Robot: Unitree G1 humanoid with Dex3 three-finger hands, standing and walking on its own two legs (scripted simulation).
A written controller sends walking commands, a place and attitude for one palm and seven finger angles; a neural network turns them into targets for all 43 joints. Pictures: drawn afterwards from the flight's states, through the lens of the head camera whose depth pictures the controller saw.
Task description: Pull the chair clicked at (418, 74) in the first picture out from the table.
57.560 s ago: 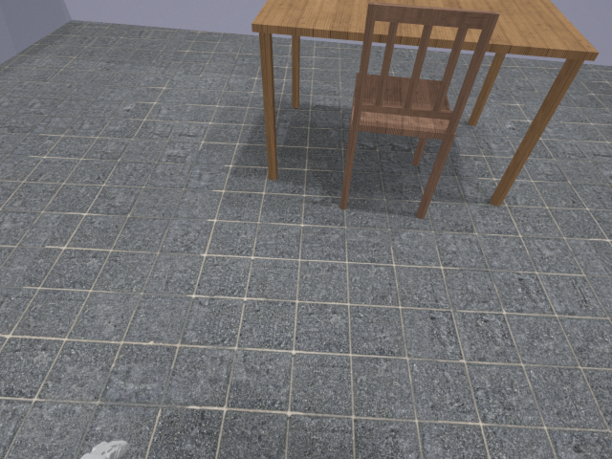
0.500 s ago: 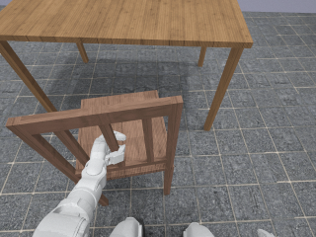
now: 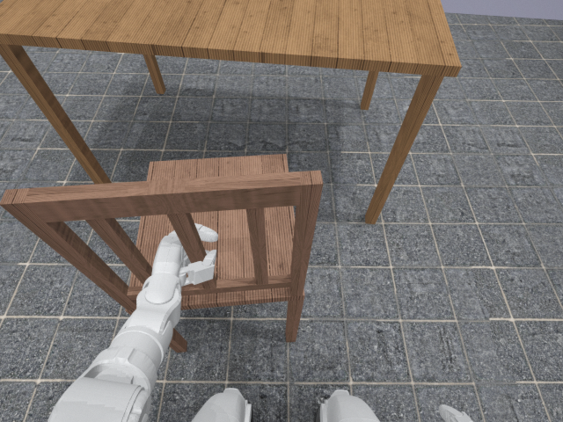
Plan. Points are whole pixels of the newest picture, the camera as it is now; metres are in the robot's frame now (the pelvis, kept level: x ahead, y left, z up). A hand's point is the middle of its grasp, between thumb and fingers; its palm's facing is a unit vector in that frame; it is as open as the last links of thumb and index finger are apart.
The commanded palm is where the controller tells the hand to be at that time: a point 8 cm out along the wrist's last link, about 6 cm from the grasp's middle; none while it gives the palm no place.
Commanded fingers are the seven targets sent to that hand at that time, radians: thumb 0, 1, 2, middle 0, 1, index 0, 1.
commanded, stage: step backward, pulling the chair out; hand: left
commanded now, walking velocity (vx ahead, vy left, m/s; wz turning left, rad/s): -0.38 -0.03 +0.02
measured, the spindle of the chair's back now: (196, 253) +0.37 +0.16 -0.06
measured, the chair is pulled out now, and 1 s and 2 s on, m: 0.39 0.57 0.74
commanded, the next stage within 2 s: stop walking, hand still on the chair in 1.06 s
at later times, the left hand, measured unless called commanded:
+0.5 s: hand (202, 297) +0.29 +0.14 -0.06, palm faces +0.04 -0.98 -0.19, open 5.6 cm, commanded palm +0.29 +0.19 -0.05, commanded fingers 0.00 0.90 0.90 -0.50 -1.45 -0.50 -1.45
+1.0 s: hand (186, 382) +0.17 +0.14 -0.06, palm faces +0.05 -0.98 -0.19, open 5.7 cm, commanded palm +0.18 +0.20 -0.05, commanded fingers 0.00 0.90 0.90 -0.50 -1.45 -0.50 -1.45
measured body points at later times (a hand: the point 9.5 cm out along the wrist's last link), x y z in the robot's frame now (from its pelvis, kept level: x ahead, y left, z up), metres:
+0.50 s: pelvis -0.08 -0.01 +0.00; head +0.02 -0.01 +0.44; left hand +0.29 +0.19 -0.04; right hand +0.02 -0.27 -0.12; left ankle -0.01 +0.13 -0.72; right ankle -0.02 -0.14 -0.72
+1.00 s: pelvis -0.19 -0.02 +0.00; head -0.11 -0.01 +0.44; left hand +0.17 +0.19 -0.04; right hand -0.08 -0.27 -0.13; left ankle -0.09 +0.12 -0.72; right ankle -0.13 -0.15 -0.72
